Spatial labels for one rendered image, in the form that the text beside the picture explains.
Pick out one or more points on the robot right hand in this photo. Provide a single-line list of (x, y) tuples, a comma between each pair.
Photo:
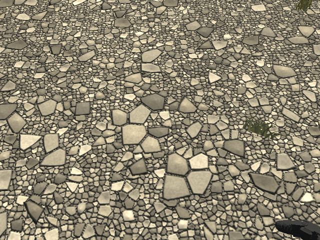
[(305, 229)]

